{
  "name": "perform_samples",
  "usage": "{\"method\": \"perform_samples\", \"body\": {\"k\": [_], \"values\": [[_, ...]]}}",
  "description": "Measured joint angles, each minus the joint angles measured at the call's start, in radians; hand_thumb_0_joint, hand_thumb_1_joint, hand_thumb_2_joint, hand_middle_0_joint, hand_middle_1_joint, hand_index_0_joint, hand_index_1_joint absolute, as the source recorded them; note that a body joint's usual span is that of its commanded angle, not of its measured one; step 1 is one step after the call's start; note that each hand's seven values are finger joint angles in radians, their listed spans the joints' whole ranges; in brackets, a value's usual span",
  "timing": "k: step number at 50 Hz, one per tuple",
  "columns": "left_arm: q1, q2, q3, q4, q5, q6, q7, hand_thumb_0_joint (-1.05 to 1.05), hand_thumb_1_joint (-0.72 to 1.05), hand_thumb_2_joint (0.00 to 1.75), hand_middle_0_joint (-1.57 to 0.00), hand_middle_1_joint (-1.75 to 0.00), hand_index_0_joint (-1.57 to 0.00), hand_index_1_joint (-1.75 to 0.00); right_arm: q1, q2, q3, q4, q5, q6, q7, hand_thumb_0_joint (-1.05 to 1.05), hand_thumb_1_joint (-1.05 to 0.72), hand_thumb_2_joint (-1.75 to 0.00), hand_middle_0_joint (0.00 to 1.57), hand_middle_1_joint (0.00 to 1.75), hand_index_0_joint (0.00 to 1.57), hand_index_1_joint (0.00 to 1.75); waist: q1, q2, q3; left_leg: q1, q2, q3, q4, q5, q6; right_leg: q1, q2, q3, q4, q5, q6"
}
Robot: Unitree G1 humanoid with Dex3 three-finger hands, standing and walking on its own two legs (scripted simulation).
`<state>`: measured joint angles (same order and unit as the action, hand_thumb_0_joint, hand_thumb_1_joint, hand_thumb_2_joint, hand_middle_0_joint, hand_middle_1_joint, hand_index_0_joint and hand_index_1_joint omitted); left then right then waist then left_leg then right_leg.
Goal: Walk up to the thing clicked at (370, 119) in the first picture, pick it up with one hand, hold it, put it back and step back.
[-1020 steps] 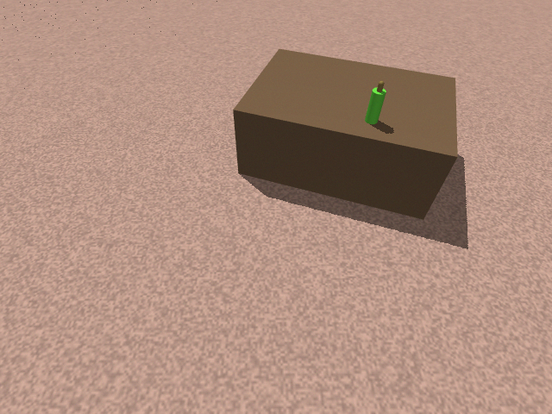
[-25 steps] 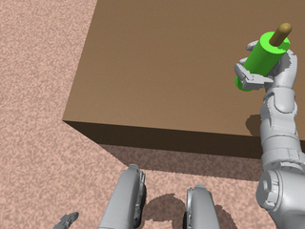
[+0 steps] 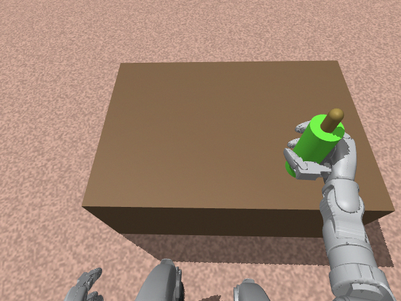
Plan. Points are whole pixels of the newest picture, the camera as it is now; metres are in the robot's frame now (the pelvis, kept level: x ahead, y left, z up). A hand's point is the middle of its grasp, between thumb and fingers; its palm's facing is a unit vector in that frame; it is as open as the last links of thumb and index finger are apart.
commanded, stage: lift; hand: right
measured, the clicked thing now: (315, 143) +0.41 -0.18 +0.06
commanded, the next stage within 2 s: hold in 0.82 s
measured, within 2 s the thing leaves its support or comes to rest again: neither
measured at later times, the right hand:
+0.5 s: hand (319, 158) +0.37 -0.17 +0.08, palm faces +0.09 +1.00 +0.00, open 7.6 cm
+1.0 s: hand (327, 163) +0.35 -0.17 +0.10, palm faces +0.08 +1.00 +0.01, open 7.6 cm
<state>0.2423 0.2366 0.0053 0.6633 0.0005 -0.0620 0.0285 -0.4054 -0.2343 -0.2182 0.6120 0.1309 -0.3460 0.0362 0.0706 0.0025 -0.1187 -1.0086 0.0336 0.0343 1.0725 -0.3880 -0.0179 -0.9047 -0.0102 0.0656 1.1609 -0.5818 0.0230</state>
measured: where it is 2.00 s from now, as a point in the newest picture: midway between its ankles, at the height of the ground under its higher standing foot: outside the picture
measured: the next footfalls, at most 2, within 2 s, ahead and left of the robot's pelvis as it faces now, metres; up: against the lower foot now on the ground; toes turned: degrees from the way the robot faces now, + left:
none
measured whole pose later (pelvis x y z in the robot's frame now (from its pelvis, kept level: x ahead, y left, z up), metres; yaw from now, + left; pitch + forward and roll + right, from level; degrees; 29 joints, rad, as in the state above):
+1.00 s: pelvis +0.02 +0.00 +0.04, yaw +0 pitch +9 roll +1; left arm 0.22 0.22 -0.01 0.66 -0.02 -0.07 0.05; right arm -0.11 -0.20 -0.15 0.35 0.19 -0.31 0.10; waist 0.01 0.00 -0.06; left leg -0.66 0.03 0.03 0.83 -0.33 -0.02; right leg -0.55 -0.02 0.05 0.89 -0.50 0.02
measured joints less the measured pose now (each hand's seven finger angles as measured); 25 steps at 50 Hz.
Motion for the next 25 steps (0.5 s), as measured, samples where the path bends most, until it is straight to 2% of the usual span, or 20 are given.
{"method": "perform_samples", "body": {"k": [10,25], "values": [[-0.002,-0.010,-0.003,0.011,-0.005,-0.007,0.003,0.01,0.87,0.93,-0.19,-0.29,-0.18,-0.31,0.098,0.011,0.016,-0.064,0.024,-0.021,0.022,0.00,0.11,-1.09,0.83,1.08,0.86,1.09,-0.020,-0.003,0.018,0.113,0.002,-0.004,-0.079,0.015,-0.003,0.115,0.001,-0.007,-0.090,0.024,-0.003],[0.000,-0.012,-0.004,0.010,-0.014,-0.007,0.008,0.01,0.88,0.92,-0.19,-0.29,-0.18,-0.30,0.195,0.030,0.036,-0.137,0.045,-0.008,0.056,0.00,0.11,-1.09,0.84,1.08,0.86,1.09,-0.039,-0.005,0.030,0.232,-0.002,-0.004,-0.157,0.030,-0.002,0.239,-0.004,-0.010,-0.180,0.046,-0.003]]}}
